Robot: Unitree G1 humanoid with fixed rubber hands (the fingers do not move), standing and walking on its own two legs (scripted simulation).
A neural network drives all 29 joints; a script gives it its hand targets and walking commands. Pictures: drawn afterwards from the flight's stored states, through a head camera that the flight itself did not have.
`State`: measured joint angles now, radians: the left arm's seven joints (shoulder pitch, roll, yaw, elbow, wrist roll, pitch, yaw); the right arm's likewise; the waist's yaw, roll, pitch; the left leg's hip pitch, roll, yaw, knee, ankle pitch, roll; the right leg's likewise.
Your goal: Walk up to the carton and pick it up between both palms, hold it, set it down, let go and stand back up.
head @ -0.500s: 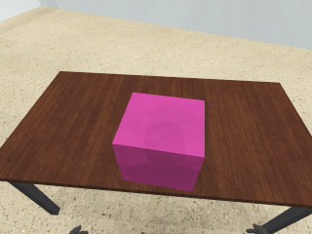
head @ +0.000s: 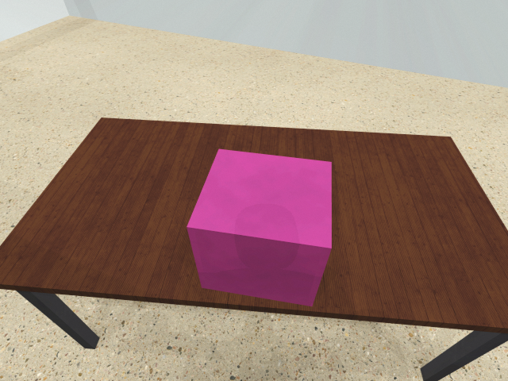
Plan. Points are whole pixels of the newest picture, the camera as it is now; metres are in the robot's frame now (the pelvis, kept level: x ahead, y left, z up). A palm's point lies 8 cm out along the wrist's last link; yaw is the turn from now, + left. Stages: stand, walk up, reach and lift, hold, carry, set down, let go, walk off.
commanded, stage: stand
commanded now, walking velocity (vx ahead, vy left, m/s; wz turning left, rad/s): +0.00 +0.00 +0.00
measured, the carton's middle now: (264, 226) +0.46 -0.02 -0.07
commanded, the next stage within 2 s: walk up in 1.20 s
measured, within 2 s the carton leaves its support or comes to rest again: neither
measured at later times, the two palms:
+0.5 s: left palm out of the picture +0.07 +0.25 -0.12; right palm out of the picture +0.07 -0.28 -0.10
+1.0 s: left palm out of the picture +0.08 +0.25 -0.12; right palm out of the picture +0.07 -0.28 -0.10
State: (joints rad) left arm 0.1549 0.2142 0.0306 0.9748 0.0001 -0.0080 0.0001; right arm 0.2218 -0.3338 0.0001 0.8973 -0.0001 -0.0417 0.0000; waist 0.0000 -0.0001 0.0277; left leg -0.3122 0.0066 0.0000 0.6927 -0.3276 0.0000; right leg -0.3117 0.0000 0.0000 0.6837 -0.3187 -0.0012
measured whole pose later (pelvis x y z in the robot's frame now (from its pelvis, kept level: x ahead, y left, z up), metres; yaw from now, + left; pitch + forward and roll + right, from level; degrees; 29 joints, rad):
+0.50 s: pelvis -0.01 +0.00 +0.01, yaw +0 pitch -3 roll +0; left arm 0.15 0.21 0.03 1.02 0.00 -0.01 0.00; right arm 0.21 -0.33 0.00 0.94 0.00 -0.04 0.00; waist 0.00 0.00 0.03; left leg -0.31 0.01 0.00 0.64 -0.28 0.00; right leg -0.31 0.00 0.00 0.61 -0.26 0.00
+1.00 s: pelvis -0.01 +0.00 +0.01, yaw +0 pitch -2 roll +0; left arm 0.13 0.21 0.03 1.03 0.00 -0.02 0.00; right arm 0.19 -0.32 0.00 0.96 0.00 -0.05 0.00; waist 0.00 0.00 0.03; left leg -0.31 0.01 0.00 0.60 -0.27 0.00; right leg -0.31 0.00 0.00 0.58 -0.25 0.00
